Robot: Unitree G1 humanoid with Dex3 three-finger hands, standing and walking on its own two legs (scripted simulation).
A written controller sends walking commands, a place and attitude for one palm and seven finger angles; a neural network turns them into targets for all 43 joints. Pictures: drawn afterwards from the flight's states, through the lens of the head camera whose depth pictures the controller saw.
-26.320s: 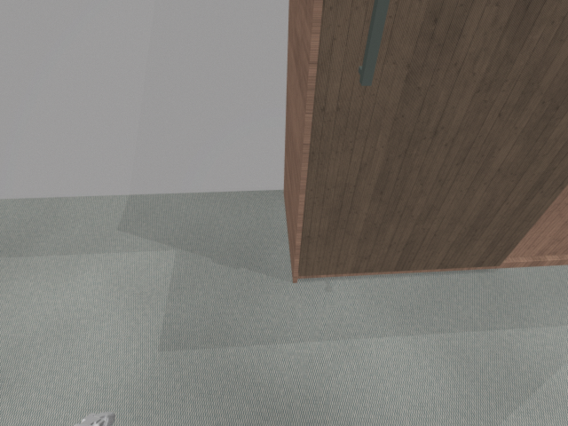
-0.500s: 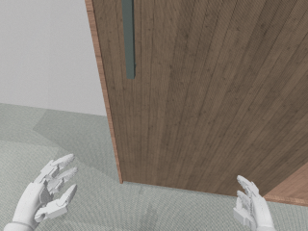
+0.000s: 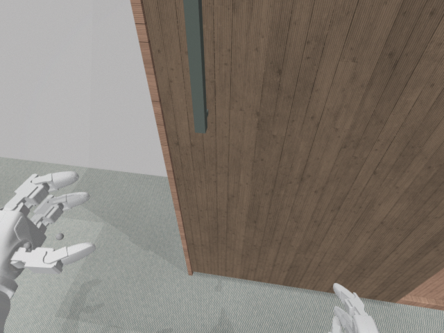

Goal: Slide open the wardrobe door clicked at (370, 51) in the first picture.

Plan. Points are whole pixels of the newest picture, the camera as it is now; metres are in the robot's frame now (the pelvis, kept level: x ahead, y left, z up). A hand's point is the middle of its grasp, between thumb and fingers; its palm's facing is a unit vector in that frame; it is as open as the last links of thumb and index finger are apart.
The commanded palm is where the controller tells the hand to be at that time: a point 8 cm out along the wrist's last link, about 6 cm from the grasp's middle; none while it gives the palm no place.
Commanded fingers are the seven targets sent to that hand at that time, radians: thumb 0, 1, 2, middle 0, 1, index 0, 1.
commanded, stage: raise the hand with hooked fingers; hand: left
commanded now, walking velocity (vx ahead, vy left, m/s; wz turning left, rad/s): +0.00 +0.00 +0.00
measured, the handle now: (199, 65) +0.49 +0.07 +0.27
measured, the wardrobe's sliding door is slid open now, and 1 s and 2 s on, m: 0.00 0.00 0.00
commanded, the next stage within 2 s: move the hooked fingers beside the handle in 1.20 s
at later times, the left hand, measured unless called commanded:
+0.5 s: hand out of the picture +0.22 +0.31 +0.22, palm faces +0.02 -0.98 -0.18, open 13.9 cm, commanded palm +0.18 +0.35 +0.24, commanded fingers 0.00 -0.50 0.30 -0.30 -1.20 -0.30 -1.20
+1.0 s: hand out of the picture +0.23 +0.28 +0.26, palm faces -0.05 -0.98 -0.20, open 14.0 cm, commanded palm +0.20 +0.34 +0.28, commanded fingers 0.00 -0.50 0.30 -0.30 -1.20 -0.30 -1.20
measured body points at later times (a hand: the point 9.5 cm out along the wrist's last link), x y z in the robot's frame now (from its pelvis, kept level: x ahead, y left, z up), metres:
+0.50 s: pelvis -0.03 +0.03 +0.01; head -0.06 +0.02 +0.46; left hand +0.22 +0.36 +0.23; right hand +0.20 -0.15 -0.04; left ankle +0.02 +0.08 -0.72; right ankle -0.02 -0.09 -0.72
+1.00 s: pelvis -0.03 +0.01 +0.01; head -0.07 +0.00 +0.46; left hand +0.23 +0.33 +0.27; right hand +0.17 -0.21 -0.04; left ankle +0.02 +0.08 -0.72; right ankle -0.02 -0.09 -0.72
